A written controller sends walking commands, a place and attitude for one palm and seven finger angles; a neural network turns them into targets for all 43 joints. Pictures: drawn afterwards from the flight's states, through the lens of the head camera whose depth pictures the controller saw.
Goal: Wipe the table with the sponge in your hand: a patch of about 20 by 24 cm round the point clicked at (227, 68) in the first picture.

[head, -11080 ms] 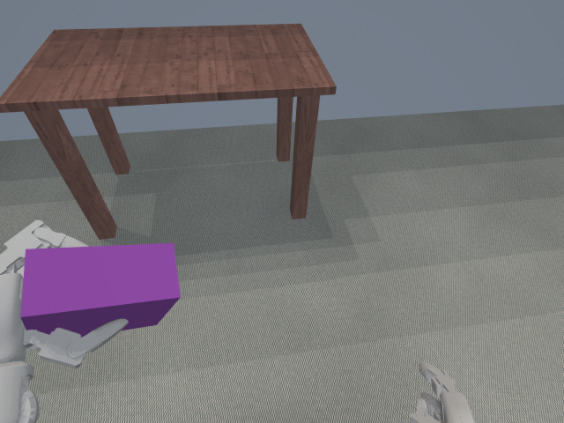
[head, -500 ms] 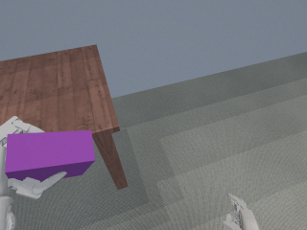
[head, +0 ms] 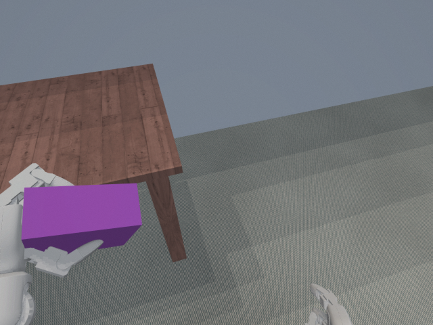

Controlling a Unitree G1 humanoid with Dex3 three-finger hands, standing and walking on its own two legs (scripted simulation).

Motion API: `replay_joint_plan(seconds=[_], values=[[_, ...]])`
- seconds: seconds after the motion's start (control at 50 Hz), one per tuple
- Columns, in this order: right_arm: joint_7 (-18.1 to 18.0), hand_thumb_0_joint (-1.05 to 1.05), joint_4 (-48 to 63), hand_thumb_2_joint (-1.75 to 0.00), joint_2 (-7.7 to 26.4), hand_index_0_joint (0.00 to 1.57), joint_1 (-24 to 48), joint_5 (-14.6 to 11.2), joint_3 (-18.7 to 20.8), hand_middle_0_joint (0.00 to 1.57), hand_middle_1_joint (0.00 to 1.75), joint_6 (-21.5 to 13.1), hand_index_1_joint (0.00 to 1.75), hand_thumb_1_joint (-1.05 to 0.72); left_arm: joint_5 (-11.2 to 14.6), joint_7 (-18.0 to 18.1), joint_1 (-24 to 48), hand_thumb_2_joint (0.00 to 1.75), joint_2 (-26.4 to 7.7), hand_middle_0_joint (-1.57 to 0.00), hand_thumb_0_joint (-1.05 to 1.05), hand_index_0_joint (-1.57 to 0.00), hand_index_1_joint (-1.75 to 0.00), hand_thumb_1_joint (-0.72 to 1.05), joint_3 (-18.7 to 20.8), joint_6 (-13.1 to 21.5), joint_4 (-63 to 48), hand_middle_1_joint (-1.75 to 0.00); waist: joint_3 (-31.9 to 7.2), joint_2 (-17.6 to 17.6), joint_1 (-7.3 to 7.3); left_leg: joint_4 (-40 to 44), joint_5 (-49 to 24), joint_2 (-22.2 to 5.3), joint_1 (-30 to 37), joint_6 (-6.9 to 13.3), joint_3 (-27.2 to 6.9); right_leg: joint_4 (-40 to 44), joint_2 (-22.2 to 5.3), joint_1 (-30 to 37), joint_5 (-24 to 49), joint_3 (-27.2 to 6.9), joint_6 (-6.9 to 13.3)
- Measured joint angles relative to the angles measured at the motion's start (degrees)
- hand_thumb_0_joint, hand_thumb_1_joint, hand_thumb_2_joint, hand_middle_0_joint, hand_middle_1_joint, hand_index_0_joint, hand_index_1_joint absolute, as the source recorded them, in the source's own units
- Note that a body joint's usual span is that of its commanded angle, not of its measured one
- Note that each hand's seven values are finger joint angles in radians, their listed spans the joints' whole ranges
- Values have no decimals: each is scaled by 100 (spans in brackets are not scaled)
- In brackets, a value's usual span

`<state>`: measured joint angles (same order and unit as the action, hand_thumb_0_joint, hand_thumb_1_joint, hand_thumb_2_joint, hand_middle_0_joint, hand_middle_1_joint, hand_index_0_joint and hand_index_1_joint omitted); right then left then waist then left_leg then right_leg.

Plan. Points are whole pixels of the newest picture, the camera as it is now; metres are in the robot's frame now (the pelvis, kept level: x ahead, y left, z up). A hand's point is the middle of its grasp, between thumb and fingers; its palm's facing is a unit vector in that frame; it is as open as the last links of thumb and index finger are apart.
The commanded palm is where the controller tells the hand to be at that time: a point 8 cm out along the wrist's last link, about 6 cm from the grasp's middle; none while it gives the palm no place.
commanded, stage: come to a stop and stand still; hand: left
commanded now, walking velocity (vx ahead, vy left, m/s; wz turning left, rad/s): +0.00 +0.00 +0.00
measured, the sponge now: (100, 219) +0.23 +0.19 +0.14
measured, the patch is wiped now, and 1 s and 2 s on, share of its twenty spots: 0.00 0.00 0.00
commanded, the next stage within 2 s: look again from close up in 0.22 s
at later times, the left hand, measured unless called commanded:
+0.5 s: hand (21, 180) +0.25 +0.28 +0.20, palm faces +0.50 -0.80 -0.33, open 10.2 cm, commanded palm +0.16 +0.29 +0.18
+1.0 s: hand (52, 165) +0.31 +0.29 +0.17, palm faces +0.35 -0.85 -0.39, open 10.1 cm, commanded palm +0.25 +0.33 +0.18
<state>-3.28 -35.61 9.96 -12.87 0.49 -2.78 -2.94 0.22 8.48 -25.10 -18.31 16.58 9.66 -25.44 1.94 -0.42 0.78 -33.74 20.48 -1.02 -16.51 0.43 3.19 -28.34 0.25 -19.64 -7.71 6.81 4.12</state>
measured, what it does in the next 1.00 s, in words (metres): shifts its weight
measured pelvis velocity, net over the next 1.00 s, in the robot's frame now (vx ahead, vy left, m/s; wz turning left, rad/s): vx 0.08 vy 0.06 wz -0.02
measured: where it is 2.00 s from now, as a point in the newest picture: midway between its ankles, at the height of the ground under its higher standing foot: outside the picture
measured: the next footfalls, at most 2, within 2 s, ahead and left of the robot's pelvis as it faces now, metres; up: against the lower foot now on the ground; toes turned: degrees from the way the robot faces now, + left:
left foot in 1.32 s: +0.14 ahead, +0.18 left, +0.00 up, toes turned -3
right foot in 1.56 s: +0.17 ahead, +0.08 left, +0.00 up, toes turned -15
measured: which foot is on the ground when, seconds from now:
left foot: down 0.00-1.00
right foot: down 0.00-1.00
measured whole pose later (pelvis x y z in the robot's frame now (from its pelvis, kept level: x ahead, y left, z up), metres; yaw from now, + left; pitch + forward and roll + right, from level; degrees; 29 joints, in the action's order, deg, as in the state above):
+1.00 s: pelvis +0.08 +0.06 +0.00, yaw -1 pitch +1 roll -2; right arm -1.5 -31.8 13.8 -10.2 0.5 -1.0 -6.2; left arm 1.0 6.9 -25.7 -19.3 19.8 12.6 -28.2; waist 1.0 -0.9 -0.7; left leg -32.9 21.9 1.6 -12.2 3.9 3.7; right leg -30.8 -0.1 -17.0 -14.8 2.7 0.0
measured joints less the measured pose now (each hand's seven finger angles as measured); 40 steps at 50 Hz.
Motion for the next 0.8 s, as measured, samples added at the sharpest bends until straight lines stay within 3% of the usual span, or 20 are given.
replay_joint_plan(seconds=[0.14,0.24,0.32,0.36,0.42,0.48,0.58,0.64,0.72,0.8], values=[[-51,1,49,-90,116,20,-103,-8,72,20,30,84,30,-90,30,33,-222,99,-215,-74,-1,-73,-135,-49,146,76,-163,-136,52,-31,-146,363,-679,-49,82,10,-15,77,66,18,-367,-8,-179],[-71,1,76,-90,232,20,-179,-44,163,20,30,41,30,-91,43,65,-308,99,-313,-74,-1,-73,-135,-49,328,113,-167,-136,100,4,-125,345,-792,-22,70,-12,14,180,43,36,64,-38,-146],[-82,1,5,-90,303,20,-179,-66,195,20,30,9,30,-91,17,67,-308,99,-164,-74,-1,-73,-135,-49,244,80,2,-136,34,-8,-92,260,-668,-7,71,11,40,93,33,24,50,-78,-132],[-202,1,128,-90,298,20,-331,-201,163,20,30,-157,30,-91,-92,-133,439,99,-546,-74,-1,-74,-135,-49,295,159,316,-135,111,-11,12,111,-628,-21,-46,43,-71,-123,44,-54,-290,-14,-199],[-3,1,25,-90,187,20,-215,-147,27,20,30,-414,30,-91,-32,-145,1524,99,-967,-74,-1,-74,-135,-49,780,451,831,-135,161,233,81,-156,-402,-20,-220,-4,-46,-200,26,-172,35,-18,-41],[196,1,89,-90,187,20,-93,-88,26,20,30,-494,30,-91,162,-40,1496,99,-670,-74,-1,-74,-135,-49,982,490,740,-135,142,210,9,-128,-313,2,-125,3,-43,-106,115,-103,41,-159,-19],[248,1,281,-90,265,20,-196,-110,82,20,30,-597,30,-91,125,-186,274,99,-6,-74,-1,-74,-135,-49,306,504,41,-135,54,55,-144,370,-545,58,204,98,50,236,147,134,-147,-353,-220],[197,1,275,-90,224,20,-223,-96,75,20,30,-574,30,-91,38,-298,-87,99,-113,-74,0,-74,-135,-49,159,464,-33,-135,124,159,-165,522,-665,138,319,157,63,342,80,224,70,-379,-256],[124,1,245,-90,191,20,-275,-69,60,20,30,-545,30,-91,13,-273,-82,99,-326,-74,0,-74,-135,-49,432,346,111,-135,167,234,-105,617,-597,206,397,190,0,366,19,292,42,-334,-267],[124,1,212,-90,256,20,-238,-24,68,20,30,-584,30,-90,40,-159,89,99,-256,-74,-1,-74,-135,-49,654,309,-5,-135,174,143,-14,583,-485,224,416,218,-68,365,1,350,-86,-272,-279]])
